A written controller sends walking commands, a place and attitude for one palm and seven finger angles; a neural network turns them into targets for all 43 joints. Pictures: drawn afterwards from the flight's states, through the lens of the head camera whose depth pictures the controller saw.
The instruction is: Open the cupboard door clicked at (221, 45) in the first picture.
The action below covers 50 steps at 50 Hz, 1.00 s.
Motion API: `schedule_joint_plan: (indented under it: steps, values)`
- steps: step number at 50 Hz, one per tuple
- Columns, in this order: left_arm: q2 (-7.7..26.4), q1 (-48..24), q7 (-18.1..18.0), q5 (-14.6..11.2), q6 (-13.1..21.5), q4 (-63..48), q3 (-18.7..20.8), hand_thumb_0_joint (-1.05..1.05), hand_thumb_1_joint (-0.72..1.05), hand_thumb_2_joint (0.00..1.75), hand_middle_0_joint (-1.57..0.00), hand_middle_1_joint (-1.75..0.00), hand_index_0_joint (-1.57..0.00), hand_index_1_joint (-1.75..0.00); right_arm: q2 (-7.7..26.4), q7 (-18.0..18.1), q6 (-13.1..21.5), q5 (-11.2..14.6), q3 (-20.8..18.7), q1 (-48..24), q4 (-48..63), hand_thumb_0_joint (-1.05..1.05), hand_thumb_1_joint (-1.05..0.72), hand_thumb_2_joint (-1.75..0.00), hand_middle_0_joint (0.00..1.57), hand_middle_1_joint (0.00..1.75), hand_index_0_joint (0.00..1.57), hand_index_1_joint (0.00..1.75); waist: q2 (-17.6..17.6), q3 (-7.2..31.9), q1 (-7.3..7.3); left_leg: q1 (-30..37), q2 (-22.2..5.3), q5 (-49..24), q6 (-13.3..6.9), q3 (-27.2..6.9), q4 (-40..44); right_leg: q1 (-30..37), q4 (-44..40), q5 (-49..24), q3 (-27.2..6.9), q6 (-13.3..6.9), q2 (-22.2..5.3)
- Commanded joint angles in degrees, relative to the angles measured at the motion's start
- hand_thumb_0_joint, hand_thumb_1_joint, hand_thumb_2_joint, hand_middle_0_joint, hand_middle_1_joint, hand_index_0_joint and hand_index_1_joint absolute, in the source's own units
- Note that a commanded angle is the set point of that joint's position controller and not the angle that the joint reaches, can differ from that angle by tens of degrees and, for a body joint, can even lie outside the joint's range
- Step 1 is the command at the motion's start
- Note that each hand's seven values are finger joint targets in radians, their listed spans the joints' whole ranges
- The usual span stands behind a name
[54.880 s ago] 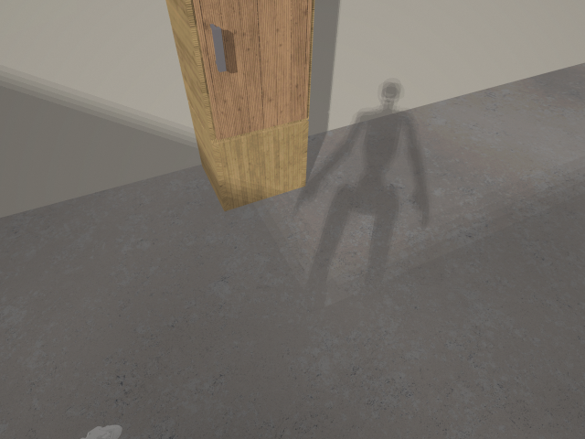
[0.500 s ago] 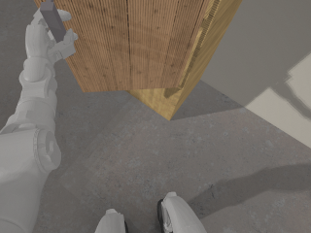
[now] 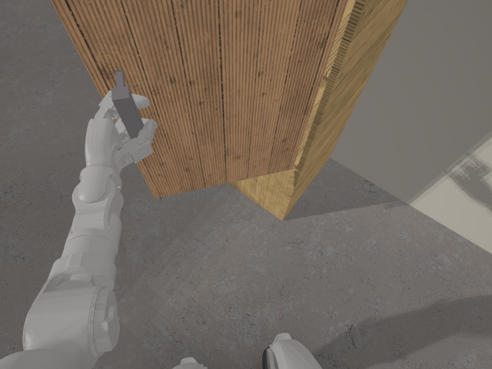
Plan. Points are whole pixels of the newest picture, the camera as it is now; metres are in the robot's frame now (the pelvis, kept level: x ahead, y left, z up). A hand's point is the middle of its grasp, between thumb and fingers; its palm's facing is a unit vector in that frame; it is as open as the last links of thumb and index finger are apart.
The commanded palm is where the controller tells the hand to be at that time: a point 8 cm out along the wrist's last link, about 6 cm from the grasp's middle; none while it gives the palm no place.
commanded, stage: pull the door open along its arc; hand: left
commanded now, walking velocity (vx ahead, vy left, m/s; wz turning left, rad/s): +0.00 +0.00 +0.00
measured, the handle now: (132, 113) +0.53 +0.15 +0.06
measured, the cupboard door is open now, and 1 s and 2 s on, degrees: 52 84 85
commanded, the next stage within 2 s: open thumb and fingers to let go in 0.70 s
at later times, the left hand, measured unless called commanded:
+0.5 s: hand (196, 201) +0.36 +0.05 +0.06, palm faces +0.40 -0.92 -0.03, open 6.3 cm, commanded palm +0.29 +0.08 +0.06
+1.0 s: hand (219, 225) +0.32 +0.02 +0.07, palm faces +0.38 -0.92 -0.05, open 7.0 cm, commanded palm +0.26 +0.05 +0.06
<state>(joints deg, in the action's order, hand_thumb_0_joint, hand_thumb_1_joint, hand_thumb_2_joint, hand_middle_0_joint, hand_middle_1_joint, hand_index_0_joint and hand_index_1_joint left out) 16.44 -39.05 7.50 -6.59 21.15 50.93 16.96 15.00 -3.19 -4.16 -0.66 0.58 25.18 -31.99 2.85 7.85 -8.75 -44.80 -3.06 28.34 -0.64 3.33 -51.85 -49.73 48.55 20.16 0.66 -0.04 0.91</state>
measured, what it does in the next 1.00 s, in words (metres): shifts its weight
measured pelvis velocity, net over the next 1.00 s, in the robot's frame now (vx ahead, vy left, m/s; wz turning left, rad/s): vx -0.02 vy -0.05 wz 0.10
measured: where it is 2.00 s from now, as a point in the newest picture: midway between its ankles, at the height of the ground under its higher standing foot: outside the picture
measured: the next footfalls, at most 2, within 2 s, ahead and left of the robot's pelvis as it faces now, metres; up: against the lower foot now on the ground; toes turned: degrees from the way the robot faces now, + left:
none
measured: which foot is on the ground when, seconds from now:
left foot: down 0.00-1.00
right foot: down 0.00-1.00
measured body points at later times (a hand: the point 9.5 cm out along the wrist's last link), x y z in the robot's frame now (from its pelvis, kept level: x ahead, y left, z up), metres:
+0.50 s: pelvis +0.00 -0.02 +0.01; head +0.06 -0.03 +0.45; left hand +0.33 +0.09 +0.07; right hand +0.16 -0.23 -0.11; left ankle -0.05 +0.11 -0.69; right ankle +0.02 -0.12 -0.69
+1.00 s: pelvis -0.02 -0.05 +0.01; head +0.03 -0.08 +0.46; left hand +0.29 +0.06 +0.07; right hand +0.18 -0.25 -0.10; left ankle -0.05 +0.11 -0.69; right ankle +0.02 -0.12 -0.69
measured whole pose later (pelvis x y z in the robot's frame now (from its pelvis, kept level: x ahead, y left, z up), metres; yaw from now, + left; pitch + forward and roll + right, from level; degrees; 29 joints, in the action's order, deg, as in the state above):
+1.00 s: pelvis -0.02 -0.05 +0.01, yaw +6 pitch +10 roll +2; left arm -7.4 -8.2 -34.7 3.8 11.8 19.8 -12.6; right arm 10.7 -1.3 -0.7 -4.6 0.0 8.0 -35.4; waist 2.2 5.9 -0.7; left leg -32.6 -1.9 24.6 3.1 -1.8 -46.8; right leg -37.7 48.6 21.5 5.6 -4.1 -0.5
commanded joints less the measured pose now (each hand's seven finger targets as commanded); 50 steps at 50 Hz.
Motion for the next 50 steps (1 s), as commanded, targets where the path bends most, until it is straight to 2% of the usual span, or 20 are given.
schedule_joint_plan:
  steps: [1, 2, 3, 4, 6, 9, 10, 13, 16, 21, 24, 27, 31, 33, 36, 39, 40, 41, 46, 50]
  values:
    - [7.88, -5.15, -0.83, -0.64, 3.83, -18.36, -1.3, 0.0, 0.9, 0.9, -0.4, -1.35, -0.4, -1.35, 8.28, 0.36, 1.88, 0.55, -4.18, 4.58, 5.96, 0.0, -0.9, -0.9, 0.2, 0.3, 0.2, 0.3, -1.94, 23.82, 4.24, 7.94, 2.55, -32.01, -0.62, -1.14, 5.9, 27.35, -1.55, -31.81, 0.99, -1.43, 0.7]
    - [5.76, -5.16, -9.09, -4.37, 3.84, -22.65, 6.06, 0.0, 0.9, 0.9, -0.4, -1.35, -0.4, -1.35, 6.66, 0.14, 2.35, 0.24, -4.27, 1.99, 6.4, 0.0, -0.9, -0.9, 0.2, 0.3, 0.2, 0.3, 0.38, 23.87, 7.8, 8.07, 2.77, -31.64, 0.5, -0.79, 6.07, 26.67, -2.39, -29.92, 1.9, -1.24, 1.08]
    - [-0.05, -1.17, -13.2, -2.81, 3.19, -22.9, 0.88, 0.0, 0.9, 0.9, -0.4, -1.35, -0.4, -1.35, 6.2, -0.42, 2.95, -0.27, -4.06, 1.36, 6.08, 0.0, -0.9, -0.9, 0.2, 0.3, 0.2, 0.3, 0.75, 22.67, 6.74, 9.5, 2.7, -31.92, 0.98, -0.77, 6.06, 25.22, -2.23, -28.69, 2.39, -1.15, 1.16]
    - [-3.23, 1.26, -15.59, -2.24, 2.87, -24.13, -1.36, 0.0, 0.9, 0.9, -0.4, -1.35, -0.4, -1.35, 5.89, -0.81, 3.33, -0.23, -4.0, 0.69, 5.98, 0.0, -0.9, -0.9, 0.2, 0.3, 0.2, 0.3, -0.23, 20.65, 6.6, 10.07, 2.48, -31.89, 1.25, -0.88, 6.26, 23.86, -2.82, -27.45, 3.09, -1.14, 1.0]
    - [-4.61, 2.84, -20.58, 0.22, 3.07, -27.45, -2.94, 0.0, 0.9, 0.9, -0.4, -1.35, -0.4, -1.35, 5.84, -0.98, 3.73, -1.01, -4.3, 0.16, 5.89, 0.0, -0.9, -0.9, 0.2, 0.3, 0.2, 0.3, -3.93, 20.57, 6.49, 10.16, 2.39, -32.58, 1.27, -1.33, 6.3, 24.95, -2.38, -27.72, 3.26, -1.27, 0.84]
    - [-10.25, 4.87, -28.46, 4.8, 2.79, -32.35, -7.38, 0.0, 0.9, 0.9, -0.4, -1.35, -0.4, -1.35, 4.53, -1.36, 4.17, -2.28, -4.47, -1.67, 5.82, 0.0, -0.9, -0.9, 0.2, 0.3, 0.2, 0.3, -2.44, 22.19, 7.09, 11.41, 2.5, -33.01, 1.57, -0.86, 5.92, 25.65, -1.65, -28.86, 2.88, -1.39, 0.1]
    - [-12.62, 5.39, -30.92, 6.0, 2.52, -33.27, -9.15, 0.0, 0.9, 0.9, -0.4, -1.35, -0.4, -1.35, 4.08, -1.43, 4.32, -2.61, -4.45, -2.45, 5.76, 0.0, -0.9, -0.9, 0.2, 0.3, 0.2, 0.3, -4.2, 21.76, 7.0, 11.32, 2.57, -32.13, 1.58, -0.88, 6.02, 26.12, -1.92, -28.62, 3.0, -1.47, -0.03]
    - [-17.91, 7.31, -37.64, 9.74, 1.43, -36.33, -13.63, 0.0, 0.9, 0.9, -0.4, -1.35, -0.4, -1.35, 3.09, -1.18, 4.47, -3.51, -4.35, -5.39, 5.74, 0.0, -0.9, -0.9, 0.2, 0.3, 0.2, 0.3, -3.22, 21.47, 7.33, 12.18, 2.5, -30.97, 1.73, -1.16, 6.16, 25.71, -1.9, -26.52, 3.08, -1.66, -0.31]
    - [-22.06, 7.28, -42.23, 13.53, -0.2, -38.44, -18.82, 0.0, 0.9, 0.9, -0.4, -1.35, -0.4, -1.35, 2.42, -0.74, 4.36, -4.57, -4.25, -7.5, 5.56, 0.0, -0.9, -0.9, 0.2, 0.3, 0.2, 0.3, -5.55, 21.08, 6.75, 11.99, 2.64, -28.27, 1.55, -1.4, 6.29, 26.0, -2.45, -24.66, 3.16, -1.82, -0.41]
    - [-27.06, 9.77, -43.47, 16.41, -2.14, -39.86, -25.95, 0.0, 0.9, 0.9, -0.4, -1.35, -0.4, -1.35, 1.56, 0.39, 3.91, -4.66, -4.17, -10.99, 5.38, 0.0, -0.9, -0.9, 0.2, 0.3, 0.2, 0.3, -7.81, 19.06, 6.02, 12.47, 2.72, -24.14, 0.95, -1.51, 6.69, 26.6, -3.79, -22.49, 2.52, -1.85, -0.96]
    - [-29.58, 12.4, -43.05, 15.26, -2.81, -41.48, -28.81, 0.0, 0.9, 0.9, -0.4, -1.35, -0.4, -1.35, 0.86, 0.86, 4.02, -4.32, -3.87, -13.15, 5.49, 0.0, -0.9, -0.9, 0.2, 0.3, 0.2, 0.3, -7.78, 18.46, 6.36, 13.1, 3.02, -22.6, 0.82, -1.39, 7.01, 28.09, -4.86, -21.9, 2.1, -1.86, -1.28]
    - [-32.04, 19.45, -42.03, 14.15, -3.38, -45.92, -31.78, 0.0, 0.9, 0.9, -0.4, -1.35, -0.4, -1.35, 0.02, 0.6, 4.26, -3.79, -3.66, -14.88, 6.51, 0.0, -0.9, -0.9, 0.2, 0.3, 0.2, 0.3, -4.93, 19.55, 7.68, 14.79, 3.24, -24.29, 1.0, -1.19, 7.33, 30.59, -5.02, -24.32, 2.1, -2.22, -1.48]
    - [-33.68, 27.91, -41.08, 13.09, -4.65, -50.06, -34.56, 0.0, 0.9, 0.9, -0.4, -1.35, -0.4, -1.35, -0.36, 0.2, 4.84, -3.19, -3.03, -16.54, 7.62, 0.0, -0.9, -0.9, 0.2, 0.3, 0.2, 0.3, -8.34, 17.36, 8.02, 14.24, 3.5, -23.33, 1.09, -1.87, 7.89, 32.94, -5.96, -26.12, 2.01, -1.91, -1.91]
    - [-34.1, 33.1, -40.92, 12.39, -5.16, -53.82, -35.18, 0.0, 0.9, 0.9, -0.4, -1.35, -0.4, -1.35, -0.96, 0.03, 5.3, -3.1, -2.67, -17.28, 8.32, 0.0, -0.9, -0.9, 0.2, 0.3, 0.2, 0.3, -8.13, 16.68, 8.51, 14.47, 3.78, -22.61, 1.2, -1.73, 8.02, 34.08, -6.54, -27.76, 1.64, -1.46, -2.32]
    - [-32.15, 29.87, -41.85, 12.2, -6.07, -51.93, -33.41, 0.0, 0.9, 0.9, -0.4, -1.35, -0.4, -1.35, -0.82, 0.72, 5.58, -2.95, -1.98, -18.99, 7.57, 0.0, -0.9, -0.9, 0.2, 0.3, 0.2, 0.3, -9.14, 11.92, 7.95, 12.98, 4.35, -17.51, 1.18, -2.33, 7.92, 31.71, -9.18, -21.42, -0.09, -0.94, -2.92]
    - [-30.41, 23.15, -43.67, 11.95, -6.43, -49.09, -30.69, 0.0, 0.9, 0.9, -0.4, -1.35, -0.4, -1.35, -1.01, 1.43, 6.08, -3.43, -1.52, -20.15, 6.06, 0.0, -0.9, -0.9, 0.2, 0.3, 0.2, 0.3, -8.87, 10.13, 7.75, 11.95, 4.98, -13.21, 1.12, -2.65, 7.28, 28.9, -11.51, -12.98, -2.29, -0.4, -3.78]
    - [-28.4, 17.25, -44.39, 11.98, -6.13, -48.2, -28.94, 0.0, 0.9, 0.9, -0.4, -1.35, -0.4, -1.35, -0.87, 1.91, 6.09, -3.5, -1.34, -20.35, 4.92, 0.0, -0.9, -0.9, 0.2, 0.3, 0.2, 0.3, -9.31, 9.69, 6.58, 11.54, 5.07, -12.21, 0.96, -2.91, 6.64, 27.68, -12.05, -11.38, -3.43, -0.05, -4.23]
    - [-27.99, 16.86, -44.62, 12.05, -6.04, -47.08, -27.98, 0.0, 0.83, 0.87, -0.4, -1.34, -0.4, -1.34, -0.99, 2.2, 6.2, -3.67, -1.45, -20.49, 4.59, 0.0, -0.9, -0.9, 0.2, 0.3, 0.2, 0.3, -10.1, 9.5, 7.24, 11.14, 5.23, -11.61, 0.95, -3.03, 6.75, 28.03, -12.89, -9.65, -4.17, 0.07, -4.41]
    - [-28.51, 20.04, -43.37, 11.65, -5.32, -45.05, -27.6, 0.0, 0.48, 0.72, -0.37, -1.3, -0.37, -1.3, -0.94, 2.38, 5.97, -3.87, -1.9, -19.94, 4.46, 0.0, -0.9, -0.9, 0.2, 0.3, 0.2, 0.3, -9.41, 15.97, 8.57, 10.73, 5.31, -13.96, 1.18, -2.8, 7.19, 32.37, -10.25, -17.09, -4.09, 0.15, -4.67]
    - [-29.18, 18.82, -42.15, 12.27, -4.03, -44.57, -28.74, 0.0, 0.2, 0.6, -0.35, -1.27, -0.35, -1.27, -0.7, 2.24, 5.79, -3.92, -2.35, -19.02, 4.25, 0.0, -0.9, -0.9, 0.2, 0.3, 0.2, 0.3, -9.46, 16.22, 7.58, 10.21, 4.99, -13.9, 1.08, -2.75, 6.61, 31.45, -9.18, -18.15, -3.56, 0.28, -4.77]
